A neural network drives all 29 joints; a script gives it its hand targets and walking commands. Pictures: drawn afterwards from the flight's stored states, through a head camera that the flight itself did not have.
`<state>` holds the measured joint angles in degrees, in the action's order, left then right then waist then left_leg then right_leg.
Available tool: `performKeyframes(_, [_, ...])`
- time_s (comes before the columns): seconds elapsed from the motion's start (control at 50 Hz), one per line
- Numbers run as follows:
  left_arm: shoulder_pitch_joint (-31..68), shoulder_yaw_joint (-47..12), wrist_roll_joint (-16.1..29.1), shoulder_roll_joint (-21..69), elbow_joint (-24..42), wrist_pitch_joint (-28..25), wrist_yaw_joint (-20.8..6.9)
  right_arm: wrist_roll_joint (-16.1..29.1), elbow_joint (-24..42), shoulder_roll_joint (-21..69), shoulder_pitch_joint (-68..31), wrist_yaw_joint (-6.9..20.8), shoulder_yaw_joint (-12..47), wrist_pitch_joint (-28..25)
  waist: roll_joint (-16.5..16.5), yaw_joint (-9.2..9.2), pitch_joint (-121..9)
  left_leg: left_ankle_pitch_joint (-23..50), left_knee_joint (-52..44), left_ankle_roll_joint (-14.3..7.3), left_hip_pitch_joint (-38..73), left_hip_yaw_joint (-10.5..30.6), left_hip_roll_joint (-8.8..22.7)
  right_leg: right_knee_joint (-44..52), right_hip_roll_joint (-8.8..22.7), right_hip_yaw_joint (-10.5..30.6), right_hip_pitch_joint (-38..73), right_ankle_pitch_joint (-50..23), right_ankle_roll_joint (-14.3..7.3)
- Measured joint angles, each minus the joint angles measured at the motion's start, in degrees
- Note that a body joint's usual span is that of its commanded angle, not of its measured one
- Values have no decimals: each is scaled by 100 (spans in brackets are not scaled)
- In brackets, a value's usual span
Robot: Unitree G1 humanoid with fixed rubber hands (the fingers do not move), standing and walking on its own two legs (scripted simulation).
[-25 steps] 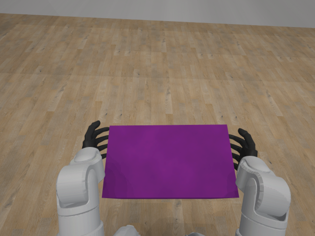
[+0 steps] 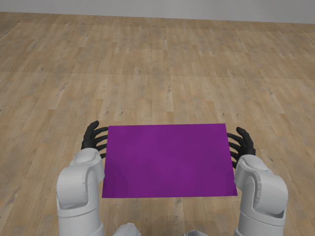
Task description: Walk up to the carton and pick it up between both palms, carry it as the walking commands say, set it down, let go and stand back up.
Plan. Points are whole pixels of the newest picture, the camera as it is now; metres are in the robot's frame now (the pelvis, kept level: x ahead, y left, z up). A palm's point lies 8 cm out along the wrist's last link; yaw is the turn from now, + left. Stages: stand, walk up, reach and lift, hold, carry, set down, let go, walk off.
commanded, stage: carry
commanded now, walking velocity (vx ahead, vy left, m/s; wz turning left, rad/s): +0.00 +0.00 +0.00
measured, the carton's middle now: (166, 165) +0.29 +0.00 +0.01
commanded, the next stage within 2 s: hold in 0.06 s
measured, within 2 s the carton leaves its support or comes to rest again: neither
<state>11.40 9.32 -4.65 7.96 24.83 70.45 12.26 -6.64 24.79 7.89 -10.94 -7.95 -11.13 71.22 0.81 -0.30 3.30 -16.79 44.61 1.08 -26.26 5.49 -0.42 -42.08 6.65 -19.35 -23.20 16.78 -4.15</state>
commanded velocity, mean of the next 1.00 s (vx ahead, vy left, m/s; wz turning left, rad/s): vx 0.00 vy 0.00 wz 0.00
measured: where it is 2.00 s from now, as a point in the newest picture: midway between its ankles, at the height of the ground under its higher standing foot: outside the picture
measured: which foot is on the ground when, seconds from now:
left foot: down 0.00-1.00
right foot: down 0.00-1.00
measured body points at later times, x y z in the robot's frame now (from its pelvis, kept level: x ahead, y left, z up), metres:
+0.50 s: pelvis +0.01 +0.00 +0.01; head +0.01 +0.02 +0.46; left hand +0.37 +0.14 +0.04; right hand +0.30 -0.20 +0.04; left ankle +0.08 +0.13 -0.71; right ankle +0.08 -0.08 -0.71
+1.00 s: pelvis +0.02 +0.00 +0.02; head -0.03 +0.01 +0.46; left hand +0.35 +0.15 +0.06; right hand +0.30 -0.19 +0.06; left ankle +0.08 +0.13 -0.71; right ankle +0.08 -0.08 -0.71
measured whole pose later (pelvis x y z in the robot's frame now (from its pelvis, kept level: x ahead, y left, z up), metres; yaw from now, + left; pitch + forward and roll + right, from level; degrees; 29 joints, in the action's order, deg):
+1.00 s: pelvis +0.02 +0.00 +0.02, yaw -1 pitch +0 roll -1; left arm 19.4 9.8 -9.2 0.9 -25.4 38.7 5.1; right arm -7.2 -15.9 7.9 -14.2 -12.2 -15.6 43.3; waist 0.8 3.1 -8.3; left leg -14.8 36.7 1.1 -21.9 5.5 -0.5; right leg -34.0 1.6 -13.2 -20.3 14.0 -4.3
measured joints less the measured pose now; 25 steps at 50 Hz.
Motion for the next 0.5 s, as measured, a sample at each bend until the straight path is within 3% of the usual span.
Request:
performKeyframes(0.08, [-8, 0, 0, -2, 44, 0, 0, 0, 0, 1, -14, 8, 5, -14, 0, 9, 0, 1, 0, 0, 0, 0, 0, 0, 0, 0, 0, 0, 0])
performKeyframes(0.1, [-15, 2, -124, -4, -59, -159, -132, -43, -103, 0, -20, 84, 6, -159, 0, -13, 46, -8, -21, 0, 32, 2, -2, 9, -64, 80, 1, 23, -1])
performKeyframes(0.12, [28, 35, -293, -39, -421, -488, -325, -51, -466, -3, -87, 210, -83, -479, 0, -41, 105, -30, -58, 0, 73, 2, -4, 52, -186, 234, 0, 31, -7])
performKeyframes(0.18, [475, 29, -446, -533, -2652, -1806, -624, -54, -2639, -278, -524, 342, -184, -1843, 0, -49, 178, 105, -214, 0, 123, 1, -2, 246, -434, 551, -1, -195, -27])
performKeyframes(0.24, [492, -252, -417, -990, -3606, -2527, -807, -59, -3528, -345, -503, 196, 75, -2556, 0, 113, 314, 171, -236, 0, 126, -1, -4, 290, -459, 591, 6, -303, -27])
performKeyframes(0.36, [754, -346, -301, -1175, -4321, -3010, -998, -60, -3600, -277, -140, -63, 191, -2901, 1, 489, 221, 111, -248, 0, 127, -1, -4, 348, -470, 597, 30, -240, -27])
performKeyframes(0.46, [1226, -346, -301, -1120, -4681, -3224, -986, -60, -3600, -304, -308, -460, 169, -2929, 0, 514, -122, 71, -248, 0, 128, 0, -5, 374, -475, 600, 43, -214, -27])
performKeyframes(0.5, [1368, -298, -302, -1090, -4832, -3286, -971, -61, -3607, -295, -434, -434, 35, -2888, 0, 487, -292, 52, -250, 0, 128, 0, -5, 377, -476, 601, 44, -196, -27])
